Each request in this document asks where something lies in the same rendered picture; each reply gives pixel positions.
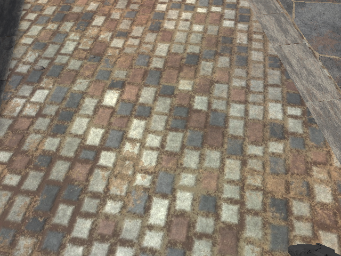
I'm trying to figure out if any right robot hand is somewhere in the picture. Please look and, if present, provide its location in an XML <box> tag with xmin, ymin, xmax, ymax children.
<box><xmin>288</xmin><ymin>243</ymin><xmax>341</xmax><ymax>256</ymax></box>

